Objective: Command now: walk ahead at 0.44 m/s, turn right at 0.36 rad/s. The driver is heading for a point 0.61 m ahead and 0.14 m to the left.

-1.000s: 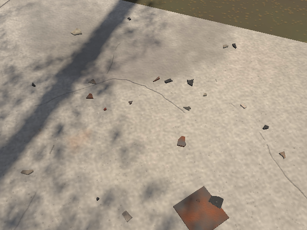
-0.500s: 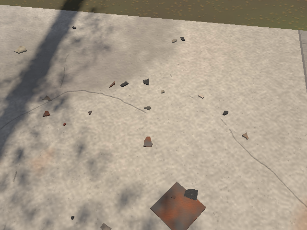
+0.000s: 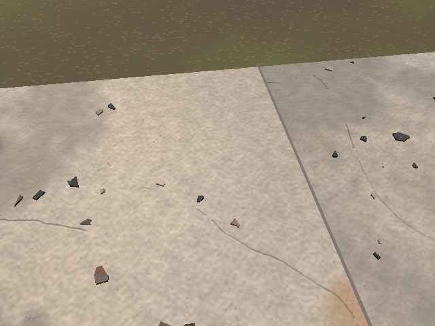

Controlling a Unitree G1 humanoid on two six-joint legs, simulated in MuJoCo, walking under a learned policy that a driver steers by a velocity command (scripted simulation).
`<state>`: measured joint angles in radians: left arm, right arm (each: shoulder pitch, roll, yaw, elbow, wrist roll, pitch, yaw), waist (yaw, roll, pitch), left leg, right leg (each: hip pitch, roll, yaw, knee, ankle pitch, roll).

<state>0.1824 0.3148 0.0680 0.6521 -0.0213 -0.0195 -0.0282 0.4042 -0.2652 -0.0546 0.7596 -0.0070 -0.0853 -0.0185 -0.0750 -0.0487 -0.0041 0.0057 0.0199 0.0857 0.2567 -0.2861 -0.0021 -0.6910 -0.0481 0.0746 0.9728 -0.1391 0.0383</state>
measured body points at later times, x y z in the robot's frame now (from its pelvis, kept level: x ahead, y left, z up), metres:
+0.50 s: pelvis +0.26 -0.07 +0.00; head +0.28 -0.06 +0.45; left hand +0.26 +0.22 -0.12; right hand +0.46 -0.31 -0.10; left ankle +0.38 +0.11 -0.67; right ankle +0.21 -0.16 -0.74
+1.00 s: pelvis +0.52 +0.02 +0.00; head +0.56 +0.06 +0.45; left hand +0.59 +0.34 -0.10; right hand +0.72 -0.20 -0.10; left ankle +0.49 +0.09 -0.74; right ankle +0.70 -0.10 -0.68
